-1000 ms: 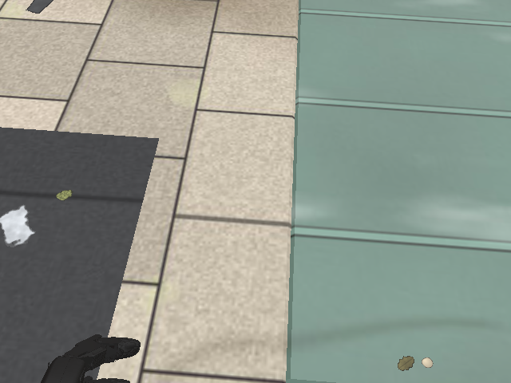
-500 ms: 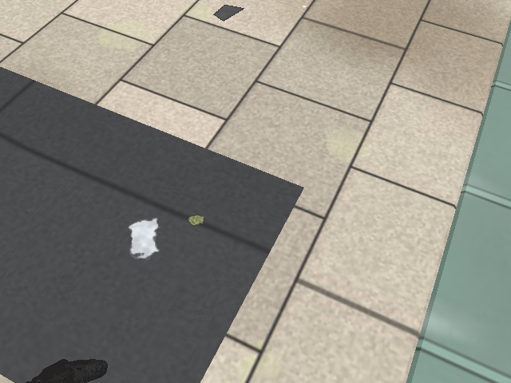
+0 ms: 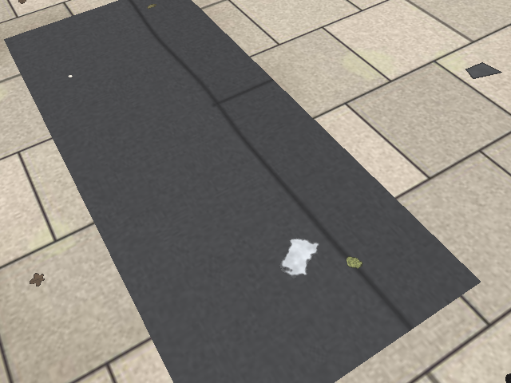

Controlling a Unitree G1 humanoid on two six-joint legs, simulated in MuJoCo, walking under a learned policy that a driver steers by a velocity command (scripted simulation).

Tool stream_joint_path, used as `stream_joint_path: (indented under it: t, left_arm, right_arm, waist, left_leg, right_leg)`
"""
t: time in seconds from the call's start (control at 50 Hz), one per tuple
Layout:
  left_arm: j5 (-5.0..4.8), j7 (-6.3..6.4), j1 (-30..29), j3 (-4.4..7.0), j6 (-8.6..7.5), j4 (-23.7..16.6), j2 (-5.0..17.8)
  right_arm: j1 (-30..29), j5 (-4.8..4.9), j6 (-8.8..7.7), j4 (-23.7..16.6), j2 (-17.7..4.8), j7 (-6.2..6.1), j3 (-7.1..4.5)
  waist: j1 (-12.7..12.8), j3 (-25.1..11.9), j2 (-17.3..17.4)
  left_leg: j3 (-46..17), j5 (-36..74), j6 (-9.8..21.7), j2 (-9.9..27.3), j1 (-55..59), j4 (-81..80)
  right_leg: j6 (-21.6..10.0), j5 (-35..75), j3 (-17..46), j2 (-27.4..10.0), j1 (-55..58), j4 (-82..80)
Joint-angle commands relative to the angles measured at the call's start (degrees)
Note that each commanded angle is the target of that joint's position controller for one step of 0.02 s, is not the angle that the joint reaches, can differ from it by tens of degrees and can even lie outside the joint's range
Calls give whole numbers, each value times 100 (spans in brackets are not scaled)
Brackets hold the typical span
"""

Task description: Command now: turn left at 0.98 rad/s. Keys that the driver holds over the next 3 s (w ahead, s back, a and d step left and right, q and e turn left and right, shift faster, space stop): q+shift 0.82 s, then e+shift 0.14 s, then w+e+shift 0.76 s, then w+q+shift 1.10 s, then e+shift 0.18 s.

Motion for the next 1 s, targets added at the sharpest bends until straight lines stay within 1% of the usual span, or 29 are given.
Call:
stream_joint_path:
  t: [0.02, 0.06, 0.1, 0.18, 0.26, 0.3, 0.32, 0.34, 0.36, 0.38, 0.4, 0.42, 0.44, 0.48, 0.56, 0.66, 0.72, 0.74, 0.76, 0.78, 0.8, 0.82, 0.84, 0.86, 0.88, 0.92, 0.96, 0.98, 1.0]
  left_arm:
    - [-8, 155, -491, 76, -9, -593, 658]
    - [44, 161, -131, 108, 33, -534, 772]
    - [54, 131, 61, 155, 56, -505, 892]
    - [11, 16, -89, 255, 69, -526, 1106]
    - [-159, -145, -143, 320, -9, -474, 1159]
    - [-274, -192, -168, 318, -25, -414, 1041]
    - [-262, -233, 133, 269, -28, -278, 787]
    - [-34, -255, 109, 191, -34, -486, 509]
    - [111, -194, -375, 117, -80, -910, 400]
    - [26, -143, -806, 182, -96, -945, 708]
    - [-66, -102, -900, 181, -123, -974, 701]
    - [-31, -44, -722, 203, -126, -854, 738]
    - [11, -16, -580, 227, -114, -820, 810]
    - [16, -60, -404, 205, -119, -732, 728]
    - [-51, -113, -507, 80, -118, -715, 467]
    - [-97, -195, -540, 91, -150, -739, 573]
    - [-123, -235, -219, 162, -215, -677, 691]
    - [-111, -230, -20, 210, -227, -605, 766]
    - [-35, -191, 62, 282, -192, -635, 1074]
    - [133, -173, -58, 302, -124, -644, 1323]
    - [166, -148, -172, 254, -156, -780, 1039]
    - [115, -80, -406, 166, -144, -883, 724]
    - [51, -33, -482, 115, -100, -892, 586]
    - [-25, -2, -428, 84, -64, -852, 588]
    - [-50, 12, -304, 55, -35, -799, 627]
    - [-26, -30, -56, 25, -19, -673, 638]
    - [-56, -136, -192, -72, -17, -616, 438]
    - [-141, -179, 30, -4, 23, -559, 643]
    - [-250, -190, 295, 116, 77, -543, 1014]
  right_arm:
    - [215, 46, -17, -313, -426, 36, -120]
    - [-144, 83, -36, -462, -298, 28, -49]
    - [-293, 60, -44, -533, -242, 36, -20]
    - [-254, 19, -34, -495, -131, 94, 20]
    - [-129, 36, 101, -390, -223, 158, -75]
    - [222, 50, 147, -241, -231, 171, -163]
    - [686, 28, 130, -63, -473, 101, -294]
    - [1072, 25, 66, -79, -1322, 4, -524]
    - [735, -210, -132, -299, -1594, 47, -488]
    - [717, -244, -281, -279, -1217, 118, -426]
    - [597, -169, -361, -167, -1066, 85, -355]
    - [306, -34, -349, -169, -861, 23, -296]
    - [3, 36, -299, -225, -738, -33, -233]
    - [-174, -36, -246, -297, -699, -118, -195]
    - [-80, 5, -198, -238, -803, -191, -241]
    - [-190, 7, -128, -281, -836, -155, -252]
    - [-408, 56, -100, -341, -766, -128, -225]
    - [-464, 84, -87, -366, -668, -126, -188]
    - [-84, 39, -72, -334, -291, -111, -81]
    - [183, 61, -110, -447, -257, -98, -65]
    - [285, -16, -174, -341, -833, -75, -222]
    - [220, 32, -160, -212, -1044, -54, -300]
    - [171, -3, -120, -87, -923, -79, -273]
    - [125, -68, -102, -69, -695, -96, -197]
    - [95, -70, -110, -70, -422, -83, -93]
    - [-53, -87, -173, -95, -41, -96, 80]
    - [-55, -202, -228, -26, 354, -72, 267]
    - [-64, -179, -251, 6, 313, -44, 265]
    - [-73, -98, -277, 24, 84, -11, 191]
  waist:
    - [-120, -321, -877]
    - [146, -399, -1053]
    - [279, -560, -1151]
    - [221, -724, -1253]
    - [81, -726, -1328]
    - [-184, -809, -1173]
    - [-332, -884, -611]
    - [-306, -745, 1205]
    - [-230, -1258, 1707]
    - [-546, -1383, 916]
    - [-371, -1088, 735]
    - [-169, -939, 363]
    - [-3, -868, 395]
    - [117, -1002, 419]
    - [28, -1041, 394]
    - [-61, -955, 715]
    - [93, -946, 839]
    - [186, -961, 709]
    - [-9, -1250, -230]
    - [-338, -962, -1967]
    - [-287, -804, -1771]
    - [-269, -628, -1362]
    - [-227, -497, -1018]
    - [-158, -457, -874]
    - [-102, -416, -773]
    - [4, -563, -853]
    - [-72, -779, -1144]
    - [29, -820, -1411]
    - [144, -717, -1628]
  left_leg:
    - [502, 346, -206, 633, -769, 903]
    - [701, 429, -316, 874, -990, 436]
    - [754, 350, -395, 1069, -947, -2]
    - [1038, 379, -290, 1205, -60, -1042]
    - [1353, 426, 20, 1078, 780, -2184]
    - [1492, 962, 326, 862, 1584, -3280]
    - [1169, 1666, 594, 767, 2518, -3883]
    - [-914, 4402, 1212, 2072, 3735, -4076]
    - [-2502, 4689, 2330, 2848, 3706, -4073]
    - [-2124, 4074, 2306, 2680, 3656, -4285]
    - [-1756, 3600, 1993, 2360, 3415, -4325]
    - [-1451, 3269, 1695, 2091, 3207, -4275]
    - [-1262, 3300, 1561, 1954, 2861, -4249]
    - [-1125, 3554, 1500, 1704, 2512, -4191]
    - [-1417, 3107, 1404, 1466, 2380, -4014]
    - [-2148, 2661, 1306, 1317, 2084, -3849]
    - [-2447, 2535, 1127, 1082, 1913, -3602]
    - [-2334, 2030, 951, 863, 1621, -3367]
    - [-1755, 100, 661, 394, 1011, -2377]
    - [-522, -1483, 323, -395, -164, -1133]
    - [-357, -1229, 57, 197, -482, 56]
    - [-165, -747, -42, 434, -478, 465]
    - [-71, -411, -133, 493, -331, 656]
    - [14, -235, -192, 461, -337, 919]
    - [92, -226, -225, 398, -254, 894]
    - [181, -336, -238, 350, 66, 63]
    - [410, -481, -265, 609, 970, -1590]
    - [742, -542, -291, 492, 1292, -2135]
    - [980, -481, -285, 324, 1429, -2474]
  right_leg:
    - [-1019, 894, 874, -1403, 786, -955]
    - [-1145, 1201, 626, -1509, 1278, -965]
    - [-1249, 1447, 460, -1707, 1624, -942]
    - [-1154, 1620, -197, -1879, 1380, -894]
    - [-886, 1625, -624, -2083, 1266, -575]
    - [-498, 1376, -959, -2019, 1089, 97]
    - [-139, 866, -1281, -1686, 475, 1001]
    - [409, -1893, -1635, -958, -1525, 2964]
    - [611, -2859, -471, -319, -2738, 4165]
    - [502, -2530, 80, -355, -2847, 4602]
    - [338, -1993, 241, -380, -2881, 4482]
    - [298, -1539, 322, -467, -2823, 4241]
    - [307, -1241, 350, -451, -2573, 3976]
    - [379, -849, 297, -207, -2080, 3714]
    - [490, -630, 409, 152, -1684, 2410]
    - [416, -661, 587, 354, -1049, 1408]
    - [273, -323, 563, 298, -224, 272]
    - [181, 320, 531, 87, 396, -376]
    - [-228, 641, 1419, -1040, 1288, -593]
    - [-1166, 1416, 2909, -2133, 1367, -958]
    - [-1594, 1211, 3211, -2571, 1085, -1015]
    - [-1449, 828, 2463, -2235, 844, -956]
    - [-1234, 530, 1949, -1767, 635, -871]
    - [-1202, 665, 1733, -1602, 602, -850]
    - [-1253, 1102, 1528, -1495, 566, -844]
    - [-1277, 1588, 1198, -1291, 748, -770]
    - [-1129, 1490, 899, -1036, 666, -690]
    - [-1127, 487, 963, -925, 577, -809]
    - [-1194, -622, 1271, -964, 485, -951]
Next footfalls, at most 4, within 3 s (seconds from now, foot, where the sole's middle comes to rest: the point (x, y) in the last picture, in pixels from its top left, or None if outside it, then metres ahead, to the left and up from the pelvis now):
0.32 left None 0.01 0.16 -0.77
0.76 right None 0.18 0.01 -0.77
1.08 left None -0.04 0.15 -0.77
1.52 right None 0.42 0.18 -0.77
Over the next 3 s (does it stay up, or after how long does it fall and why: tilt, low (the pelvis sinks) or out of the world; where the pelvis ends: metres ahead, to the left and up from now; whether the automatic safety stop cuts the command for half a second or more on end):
stays up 1.46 0.75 -0.02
